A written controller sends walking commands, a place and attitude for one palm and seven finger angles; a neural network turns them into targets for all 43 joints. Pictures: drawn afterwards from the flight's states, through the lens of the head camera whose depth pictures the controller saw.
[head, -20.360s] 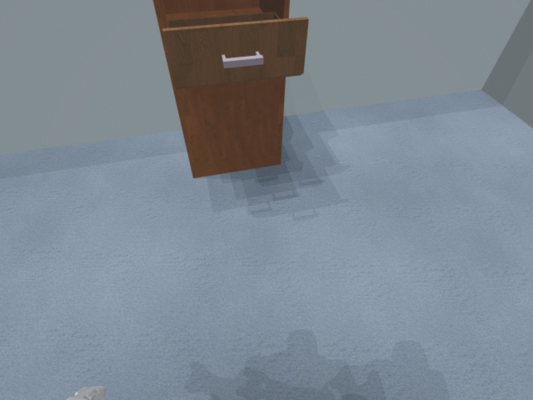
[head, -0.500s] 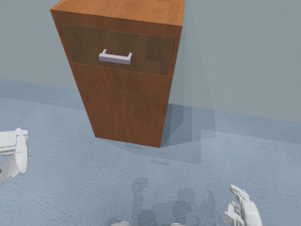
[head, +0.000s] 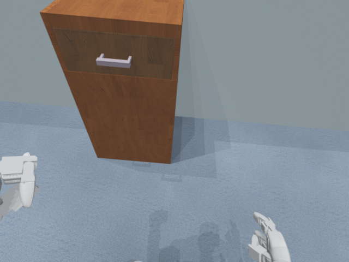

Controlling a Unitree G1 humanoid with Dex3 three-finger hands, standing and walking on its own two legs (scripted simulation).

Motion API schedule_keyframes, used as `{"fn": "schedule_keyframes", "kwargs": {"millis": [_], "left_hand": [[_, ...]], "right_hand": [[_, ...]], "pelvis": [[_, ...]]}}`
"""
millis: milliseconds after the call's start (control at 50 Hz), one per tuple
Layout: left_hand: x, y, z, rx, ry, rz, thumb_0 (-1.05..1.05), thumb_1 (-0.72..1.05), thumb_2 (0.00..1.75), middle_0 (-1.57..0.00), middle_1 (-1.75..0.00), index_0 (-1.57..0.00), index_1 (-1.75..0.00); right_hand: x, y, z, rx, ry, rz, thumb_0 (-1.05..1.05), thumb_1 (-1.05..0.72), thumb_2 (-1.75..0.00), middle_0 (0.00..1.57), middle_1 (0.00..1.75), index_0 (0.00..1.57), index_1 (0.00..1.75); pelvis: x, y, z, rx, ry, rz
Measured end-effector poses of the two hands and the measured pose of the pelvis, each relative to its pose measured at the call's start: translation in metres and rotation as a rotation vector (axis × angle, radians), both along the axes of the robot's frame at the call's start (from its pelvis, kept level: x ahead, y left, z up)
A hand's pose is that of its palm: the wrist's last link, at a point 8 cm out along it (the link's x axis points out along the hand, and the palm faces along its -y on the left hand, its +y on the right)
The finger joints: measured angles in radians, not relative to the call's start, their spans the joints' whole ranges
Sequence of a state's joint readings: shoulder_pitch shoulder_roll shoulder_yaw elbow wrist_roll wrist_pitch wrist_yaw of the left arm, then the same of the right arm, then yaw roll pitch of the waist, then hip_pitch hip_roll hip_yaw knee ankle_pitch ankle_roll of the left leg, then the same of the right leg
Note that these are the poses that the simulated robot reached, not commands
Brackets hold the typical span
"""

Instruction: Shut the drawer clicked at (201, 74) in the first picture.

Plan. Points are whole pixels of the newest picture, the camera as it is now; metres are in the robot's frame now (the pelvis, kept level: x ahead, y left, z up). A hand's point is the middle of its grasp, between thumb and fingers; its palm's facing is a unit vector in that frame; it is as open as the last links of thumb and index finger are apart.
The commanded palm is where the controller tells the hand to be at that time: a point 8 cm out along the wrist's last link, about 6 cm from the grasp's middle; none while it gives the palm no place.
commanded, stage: stop stepping back and stand still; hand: left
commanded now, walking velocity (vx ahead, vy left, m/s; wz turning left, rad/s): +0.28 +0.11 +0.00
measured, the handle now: (114, 60) +0.81 +0.27 +0.01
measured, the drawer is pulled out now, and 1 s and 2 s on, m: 0.00 0.00 0.00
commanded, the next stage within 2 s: let the arm hang, fingers relaxed in 0.64 s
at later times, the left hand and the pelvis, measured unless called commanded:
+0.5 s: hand out of the picture +0.15 +0.28 +0.16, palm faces +0.44 -0.82 -0.37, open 3.2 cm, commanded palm +0.10 +0.31 +0.18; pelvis -0.02 +0.02 +0.00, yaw +2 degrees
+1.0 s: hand out of the picture +0.04 +0.22 -0.16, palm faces +0.04 -0.96 -0.26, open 3.0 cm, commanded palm none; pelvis -0.03 +0.01 -0.01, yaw +5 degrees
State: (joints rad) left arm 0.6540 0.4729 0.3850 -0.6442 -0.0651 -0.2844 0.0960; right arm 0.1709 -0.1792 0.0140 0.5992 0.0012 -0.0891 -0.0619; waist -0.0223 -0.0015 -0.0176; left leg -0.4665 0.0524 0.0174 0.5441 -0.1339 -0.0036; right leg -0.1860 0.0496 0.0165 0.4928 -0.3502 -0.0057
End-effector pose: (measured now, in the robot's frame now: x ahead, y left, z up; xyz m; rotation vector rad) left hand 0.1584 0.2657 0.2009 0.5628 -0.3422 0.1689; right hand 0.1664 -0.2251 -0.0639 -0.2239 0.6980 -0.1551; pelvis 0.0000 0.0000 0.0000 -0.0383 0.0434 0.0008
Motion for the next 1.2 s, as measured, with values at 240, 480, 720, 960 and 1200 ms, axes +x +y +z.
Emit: {"fn": "schedule_keyframes", "kwargs": {"millis": [240,480,720,960,1200], "left_hand": [[-0.037,0.037,-0.023,-0.095,0.055,0.199,0.01,0.89,0.90,-1.41,-1.60,-1.41,-1.60],[-0.052,0.046,-0.025,-0.135,-0.016,0.218,0.01,0.89,0.90,-1.41,-1.60,-1.41,-1.60],[-0.050,0.040,-0.010,-0.074,0.032,0.198,0.01,0.89,0.90,-1.41,-1.60,-1.41,-1.60],[-0.095,0.028,-0.299,-0.365,1.212,0.384,0.00,0.91,0.90,-1.23,-1.43,-1.23,-1.43],[-0.249,-0.017,-0.344,-0.582,1.730,0.564,0.01,0.91,0.90,-0.80,-0.96,-0.79,-0.98]], "right_hand": [[-0.054,-0.020,0.005,-0.094,0.039,-0.055,0.01,-0.90,-0.89,0.19,0.30,0.20,0.30],[-0.029,0.023,-0.004,-0.036,-0.027,0.033,0.01,-0.90,-0.89,0.20,0.30,0.20,0.30],[-0.013,0.042,0.001,0.016,-0.028,0.099,0.01,-0.90,-0.89,0.20,0.30,0.21,0.30],[-0.059,-0.018,-0.051,-0.032,0.269,0.057,0.00,-0.90,-0.89,0.20,0.30,0.21,0.30],[-0.178,-0.027,-0.053,-0.085,0.742,-0.036,0.00,-0.90,-0.89,0.19,0.30,0.20,0.30]], "pelvis": [[-0.017,0.012,0.005,0.011,-0.042,0.037],[-0.020,0.022,-0.003,-0.017,-0.094,0.037],[-0.018,0.022,0.003,-0.005,-0.050,0.047],[-0.032,0.017,-0.013,0.060,-0.073,0.084],[-0.025,0.013,0.006,0.021,-0.065,0.103]]}}
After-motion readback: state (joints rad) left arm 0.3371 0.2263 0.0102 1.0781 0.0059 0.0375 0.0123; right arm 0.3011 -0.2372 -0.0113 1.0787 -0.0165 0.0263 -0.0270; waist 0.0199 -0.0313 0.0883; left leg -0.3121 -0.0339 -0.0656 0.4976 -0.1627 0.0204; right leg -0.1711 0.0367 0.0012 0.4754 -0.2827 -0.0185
